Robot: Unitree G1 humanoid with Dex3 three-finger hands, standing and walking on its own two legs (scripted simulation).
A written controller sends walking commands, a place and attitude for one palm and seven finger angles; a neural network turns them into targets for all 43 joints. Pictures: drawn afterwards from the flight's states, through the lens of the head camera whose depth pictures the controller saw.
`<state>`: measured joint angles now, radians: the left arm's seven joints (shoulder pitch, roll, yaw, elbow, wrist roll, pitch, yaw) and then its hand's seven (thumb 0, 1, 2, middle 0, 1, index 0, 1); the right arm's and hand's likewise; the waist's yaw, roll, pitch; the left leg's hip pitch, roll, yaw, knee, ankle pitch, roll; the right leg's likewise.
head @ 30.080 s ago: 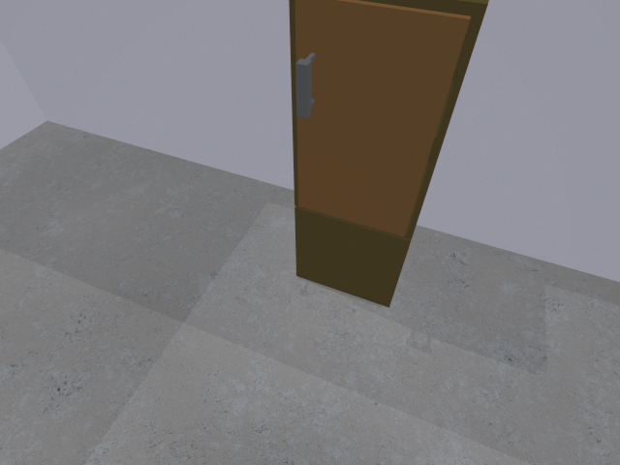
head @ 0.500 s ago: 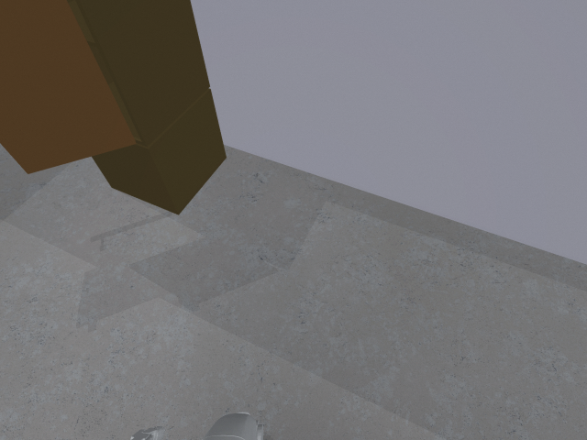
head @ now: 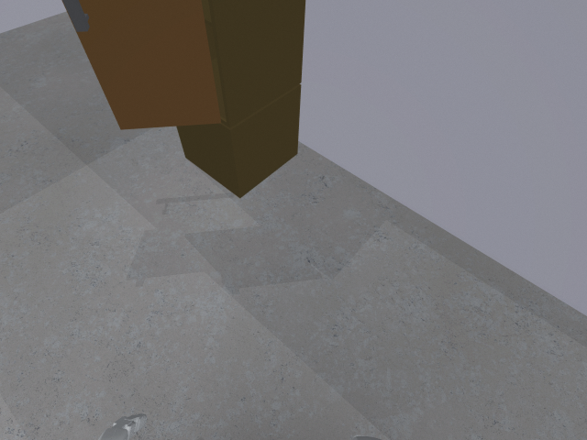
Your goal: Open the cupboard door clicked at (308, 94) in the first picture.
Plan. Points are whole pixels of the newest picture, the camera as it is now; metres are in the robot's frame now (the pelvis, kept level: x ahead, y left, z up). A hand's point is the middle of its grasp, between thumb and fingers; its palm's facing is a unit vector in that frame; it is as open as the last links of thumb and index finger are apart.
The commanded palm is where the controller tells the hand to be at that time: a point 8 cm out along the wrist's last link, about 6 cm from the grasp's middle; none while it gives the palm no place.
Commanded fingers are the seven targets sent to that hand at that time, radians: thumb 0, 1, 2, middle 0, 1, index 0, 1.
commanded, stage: turn to face it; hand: left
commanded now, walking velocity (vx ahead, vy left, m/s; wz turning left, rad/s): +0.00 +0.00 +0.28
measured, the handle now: out of the picture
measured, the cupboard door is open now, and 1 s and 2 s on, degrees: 49 49 49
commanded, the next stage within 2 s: take the last steps up to it in 0.18 s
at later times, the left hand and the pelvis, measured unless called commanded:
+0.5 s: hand out of the picture -0.01 +0.20 -0.19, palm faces +0.25 -0.95 -0.19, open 7.3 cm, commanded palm none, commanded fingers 0.00 0.90 0.90 -0.20 -0.30 -0.20 -0.30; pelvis +0.02 +0.01 -0.01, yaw +11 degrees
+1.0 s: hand (156, 380) +0.22 +0.24 -0.16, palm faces +0.27 -0.94 -0.19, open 7.4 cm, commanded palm none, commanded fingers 0.00 0.90 0.90 -0.20 -0.30 -0.20 -0.30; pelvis +0.15 +0.04 -0.01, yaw +17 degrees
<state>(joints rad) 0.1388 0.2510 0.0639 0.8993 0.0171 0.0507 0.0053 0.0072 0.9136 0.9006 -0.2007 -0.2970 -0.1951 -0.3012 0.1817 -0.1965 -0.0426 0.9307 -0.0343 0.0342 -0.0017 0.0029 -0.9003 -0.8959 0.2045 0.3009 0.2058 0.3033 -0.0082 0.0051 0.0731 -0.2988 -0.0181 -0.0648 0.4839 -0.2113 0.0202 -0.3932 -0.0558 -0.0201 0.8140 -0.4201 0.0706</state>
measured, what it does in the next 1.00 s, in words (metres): walks ahead, turning left: right foot, then left foot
